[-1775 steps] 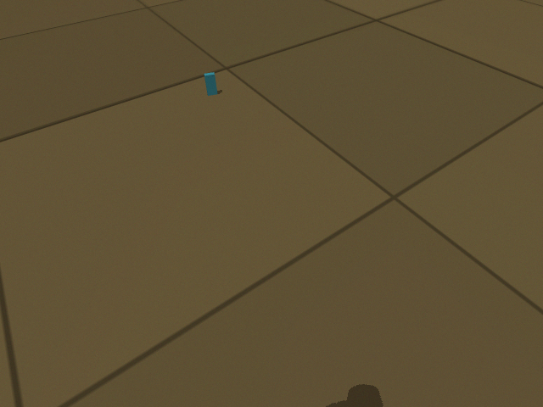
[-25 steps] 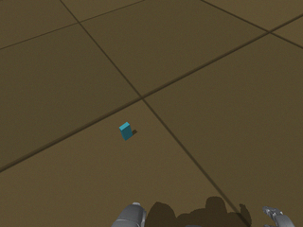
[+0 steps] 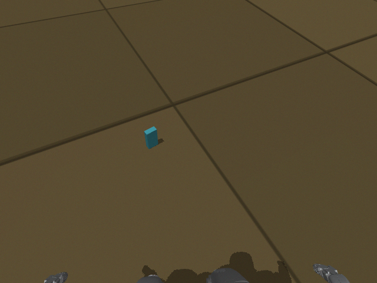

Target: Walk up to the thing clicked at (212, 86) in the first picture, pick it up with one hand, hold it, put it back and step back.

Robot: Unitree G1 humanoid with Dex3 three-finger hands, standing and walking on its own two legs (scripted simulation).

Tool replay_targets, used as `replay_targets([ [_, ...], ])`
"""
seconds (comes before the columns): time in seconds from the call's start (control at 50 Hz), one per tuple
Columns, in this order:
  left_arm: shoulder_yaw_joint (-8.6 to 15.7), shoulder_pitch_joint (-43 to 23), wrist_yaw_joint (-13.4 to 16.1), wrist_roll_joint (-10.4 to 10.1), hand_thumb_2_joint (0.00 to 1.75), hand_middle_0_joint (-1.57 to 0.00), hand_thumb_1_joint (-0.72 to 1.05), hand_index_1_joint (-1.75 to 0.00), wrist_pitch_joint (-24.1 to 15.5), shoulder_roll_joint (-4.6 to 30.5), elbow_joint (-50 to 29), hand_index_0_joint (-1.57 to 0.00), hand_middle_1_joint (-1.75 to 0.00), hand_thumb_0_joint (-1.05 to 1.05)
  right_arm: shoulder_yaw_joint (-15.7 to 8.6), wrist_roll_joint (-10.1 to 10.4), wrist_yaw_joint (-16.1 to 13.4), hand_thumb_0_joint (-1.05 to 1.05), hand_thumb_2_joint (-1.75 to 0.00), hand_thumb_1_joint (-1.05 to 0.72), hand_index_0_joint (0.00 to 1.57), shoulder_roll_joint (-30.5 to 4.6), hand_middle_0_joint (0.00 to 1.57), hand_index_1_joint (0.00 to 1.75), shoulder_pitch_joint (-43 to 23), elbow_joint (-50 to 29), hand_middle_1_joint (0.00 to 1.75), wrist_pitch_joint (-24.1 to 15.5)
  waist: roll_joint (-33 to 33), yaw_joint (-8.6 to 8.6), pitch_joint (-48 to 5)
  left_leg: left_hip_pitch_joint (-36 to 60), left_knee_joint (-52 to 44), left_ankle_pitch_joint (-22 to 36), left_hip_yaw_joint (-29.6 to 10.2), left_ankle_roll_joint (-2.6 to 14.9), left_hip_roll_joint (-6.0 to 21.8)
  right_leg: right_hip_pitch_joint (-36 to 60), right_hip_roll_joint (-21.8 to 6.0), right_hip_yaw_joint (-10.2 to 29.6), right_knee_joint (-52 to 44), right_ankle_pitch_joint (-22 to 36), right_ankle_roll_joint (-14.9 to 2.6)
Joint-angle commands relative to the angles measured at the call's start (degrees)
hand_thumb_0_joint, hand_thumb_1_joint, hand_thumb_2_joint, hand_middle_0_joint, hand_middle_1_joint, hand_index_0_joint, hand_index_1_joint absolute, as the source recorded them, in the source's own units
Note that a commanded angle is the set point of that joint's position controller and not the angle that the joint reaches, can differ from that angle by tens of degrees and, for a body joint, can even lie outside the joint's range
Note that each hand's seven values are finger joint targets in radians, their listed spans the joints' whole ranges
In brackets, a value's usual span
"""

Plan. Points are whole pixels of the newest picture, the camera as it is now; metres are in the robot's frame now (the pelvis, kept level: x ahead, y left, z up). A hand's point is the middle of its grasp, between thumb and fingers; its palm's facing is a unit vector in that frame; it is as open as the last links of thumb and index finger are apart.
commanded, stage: step back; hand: left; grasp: from the side
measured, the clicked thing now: (151, 138) +0.98 +0.21 -0.69
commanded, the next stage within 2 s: stand in 1.12 s
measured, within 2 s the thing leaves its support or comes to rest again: neither
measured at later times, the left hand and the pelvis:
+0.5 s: hand out of the picture -0.04 +0.28 -0.14, palm faces +0.04 -0.90 -0.44, open 7.4 cm; pelvis -0.08 -0.01 -0.01, yaw +1 degrees
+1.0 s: hand out of the picture +0.04 +0.24 -0.14, palm faces +0.06 -0.91 -0.40, open 7.4 cm; pelvis -0.04 -0.03 +0.00, yaw +3 degrees
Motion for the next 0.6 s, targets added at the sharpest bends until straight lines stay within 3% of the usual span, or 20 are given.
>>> replay_targets([
  [0.0,2.21,2.93,0.55,0.53,0.9,-0.2,0.9,-0.3,-3.95,9.91,-1.75,-0.2,-0.3,0.0,-5.01,-0.17,-0.33,0.0,-0.9,-0.9,0.2,-14.12,0.2,0.3,-0.7,-4.47,0.3,-0.86,14.14,-1.99,-9.78,12.39,-10.84,-5.18,-10.57,11.56,10.47,0.83,-4.59,-3.76,-22.36,-1.22,1.73],
  [0.02,2.07,3.4,0.63,0.41,0.9,-0.2,0.9,-0.3,-4.61,10.29,-0.67,-0.2,-0.3,0.0,-5.21,-0.38,0.03,0.0,-0.9,-0.9,0.2,-14.59,0.2,0.3,-0.4,-4.21,0.3,-0.49,14.41,-2.99,-11.17,13.36,-10.44,-9.0,-10.17,11.24,9.53,2.78,-3.93,-6.06,-27.48,-2.57,1.89],
  [0.08,2.43,10.44,1.22,1.24,0.9,-0.2,0.9,-0.3,-6.23,9.91,5.35,-0.2,-0.3,0.0,-5.4,-0.04,0.71,0.0,-0.9,-0.9,0.2,-15.12,0.2,0.3,-1.52,-3.44,0.3,1.19,11.06,0.09,-11.71,5.47,-3.47,-13.73,-6.64,7.84,7.13,16.57,-2.11,-9.55,-49.53,8.18,-0.23],
  [0.1,3.2,11.24,1.32,2.0,0.9,-0.2,0.9,-0.3,-6.59,12.49,6.4,-0.2,-0.3,0.0,-4.46,0.27,0.75,0.0,-0.9,-0.9,0.2,-11.96,0.2,0.3,-1.59,-3.73,0.3,1.29,4.62,0.61,-9.49,-4.05,4.04,-15.81,-4.68,5.07,4.53,20.03,-5.37,-0.34,-48.37,5.82,-1.79],
  [0.12,4.12,9.93,1.47,3.06,0.9,-0.2,0.9,-0.3,-6.94,16.42,5.01,-0.2,-0.3,0.0,-3.2,0.77,0.84,0.0,-0.9,-0.9,0.2,-8.06,0.2,0.3,-1.89,-5.08,0.3,0.94,-7.29,0.83,-6.5,-16.78,12.15,-18.73,-2.65,0.58,-2.48,19.52,-16.5,18.71,-51.27,-6.16,-5.18],
  [0.14,5.37,4.18,1.63,3.27,0.9,-0.2,0.9,-0.3,-6.52,22.6,2.2,-0.2,-0.3,0.0,-4.3,0.43,0.21,0.0,-0.9,-0.9,0.2,-11.12,0.2,0.3,-6.53,-5.7,0.3,0.81,-8.99,3.41,-2.36,-12.34,16.52,-18.62,-9.55,-1.56,-1.71,1.5,-28.2,29.57,-56.11,-20.7,-12.85],
  [0.16,5.31,-1.68,1.76,3.05,0.9,-0.2,0.9,-0.3,-6.7,22.73,0.86,-0.2,-0.3,0.0,-5.83,0.62,0.35,0.0,-0.9,-0.9,0.2,-14.85,0.2,0.3,-6.36,-4.29,0.3,0.6,-8.29,1.53,2.29,-6.29,23.02,-15.97,-12.12,-1.98,0.68,-8.26,-30.4,31.02,-57.25,-24.92,-14.96],
  [0.2,3.48,-4.92,1.72,2.49,0.9,-0.2,0.9,-0.3,-7.71,15.85,0.71,-0.2,-0.3,0.0,-5.34,1.56,1.17,0.0,-0.9,-0.9,0.2,-13.61,0.2,0.3,-3.24,-1.12,0.3,-0.09,-0.8,-1.82,2.89,-6.9,22.33,-8.42,-10.97,-2.16,-2.4,-0.58,-20.07,12.91,-50.67,-5.41,-10.06],
  [0.22,3.29,-3.04,1.72,2.08,0.9,-0.2,0.9,-0.3,-7.72,14.22,2.01,-0.2,-0.3,0.0,-4.5,1.67,1.06,0.0,-0.9,-0.9,0.2,-11.53,0.2,0.3,-1.6,-0.28,0.3,-0.62,-2.31,-2.03,0.65,-8.94,19.94,-7.44,-8.9,-2.26,-3.85,6.0,-16.58,6.86,-47.76,7.18,-8.25],
  [0.24,3.41,0.69,1.52,1.93,0.9,-0.2,0.9,-0.3,-7.85,14.24,3.18,-0.2,-0.3,0.0,-4.01,1.39,0.97,0.0,-0.9,-0.9,0.2,-10.53,0.2,0.3,-1.37,-0.23,0.3,-0.92,-4.24,-0.55,-1.86,-8.53,18.71,-8.1,-7.86,-2.27,-4.0,9.61,-15.6,5.37,-46.14,12.16,-7.62],
  [0.28,3.64,6.19,1.07,2.11,0.9,-0.2,0.9,-0.3,-8.05,15.09,4.2,-0.2,-0.3,0.0,-3.53,0.94,1.25,0.0,-0.9,-0.9,0.2,-10.31,0.2,0.3,-3.9,-0.86,0.3,-1.43,-7.33,2.86,-3.65,-8.97,12.58,-10.55,-4.89,-2.51,-3.1,15.36,-15.96,5.5,-45.67,12.55,-7.49],
  [0.32,4.32,6.55,1.0,2.13,0.9,-0.2,0.9,-0.3,-7.69,16.04,4.08,-0.2,-0.3,0.0,-3.46,0.52,1.61,0.0,-0.9,-0.9,0.2,-9.99,0.2,0.3,-4.6,-1.12,0.3,-2.23,-11.41,3.65,-3.82,-9.96,5.54,-13.15,-1.91,-2.61,-1.74,20.39,-17.73,5.24,-44.12,15.23,-8.75],
  [0.38,3.85,5.62,0.73,1.44,0.9,-0.2,0.9,-0.3,-6.85,16.5,3.4,-0.2,-0.3,0.0,-4.33,0.4,1.74,0.0,-0.9,-0.9,0.2,-10.46,0.2,0.3,-2.45,0.33,0.3,-3.11,-11.73,2.32,-4.07,-1.57,-1.41,-11.85,2.24,-1.71,-3.08,15.25,-19.26,4.37,-41.61,19.14,-9.22],
  [0.42,2.39,4.59,0.53,1.35,0.9,-0.2,0.9,-0.3,-6.32,13.9,2.3,-0.2,-0.3,0.0,-5.28,0.44,1.62,0.0,-0.9,-0.9,0.2,-11.19,0.2,0.3,2.4,2.67,0.3,-3.73,-6.33,-0.41,-7.18,11.85,-10.03,-4.31,1.82,0.08,-4.44,9.43,-16.72,0.16,-33.01,23.25,-6.62],
  [0.44,1.65,4.52,0.52,1.17,0.9,-0.2,0.9,-0.3,-6.48,10.89,1.69,-0.2,-0.3,0.0,-6.37,0.02,1.34,0.0,-0.9,-0.9,0.2,-13.46,0.2,0.3,7.39,3.84,0.3,-4.15,1.6,-2.62,-11.75,19.76,-13.97,-6.01,-8.21,2.36,1.75,5.19,-13.51,-3.0,-21.46,21.57,-4.68],
  [0.46,0.64,2.05,0.33,0.23,0.9,-0.2,0.9,-0.3,-6.58,7.58,0.66,-0.2,-0.3,0.0,-7.78,-0.06,1.19,0.0,-0.9,-0.9,0.2,-19.14,0.2,0.3,8.94,3.79,0.3,-4.33,15.37,-3.8,-11.35,23.42,-18.64,-11.7,-29.68,8.59,14.33,-9.23,-3.76,-10.91,-11.19,1.86,-1.41],
  [0.48,2.43,-0.35,1.02,0.83,0.9,-0.2,0.9,-0.3,-6.3,12.9,1.1,-0.2,-0.3,0.0,-8.19,0.49,1.46,0.0,-0.9,-0.9,0.2,-21.52,0.2,0.3,9.95,3.67,0.3,-4.16,10.7,-4.8,-9.33,17.13,-19.75,-17.65,-34.9,14.74,18.99,-8.35,-6.37,-4.14,-8.49,-8.05,-2.05],
  [0.5,2.33,-0.99,0.89,0.7,0.9,-0.2,0.9,-0.3,-6.49,14.62,1.16,-0.2,-0.3,0.0,-8.09,0.6,1.46,0.0,-0.9,-0.9,0.2,-20.52,0.2,0.3,8.46,3.47,0.3,-3.88,8.38,-4.17,-5.77,13.16,-20.0,-19.56,-33.15,15.94,18.93,-7.86,-7.45,-2.64,-9.06,-8.85,-2.36],
  [0.54,2.14,2.58,0.26,0.61,0.9,-0.2,0.9,-0.3,-6.83,13.36,2.77,-0.2,-0.3,0.0,-6.34,0.46,1.33,0.0,-0.9,-0.9,0.2,-15.83,0.2,0.3,3.21,1.62,0.3,-3.96,7.37,-0.95,-2.18,9.91,-19.51,-18.97,-23.19,12.1,13.69,-7.66,-8.71,-2.89,-10.45,-2.52,-2.3],
  [0.58,2.08,3.87,-0.61,0.67,0.9,-0.2,0.9,-0.3,-7.07,12.38,3.86,-0.2,-0.3,0.0,-6.09,0.48,1.4,0.0,-0.9,-0.9,0.2,-15.23,0.2,0.3,2.32,1.68,0.3,-4.34,8.72,-1.0,-1.29,6.11,-19.13,-15.36,-18.42,10.45,11.36,-3.89,-8.47,-6.06,-16.67,1.52,-1.43],
])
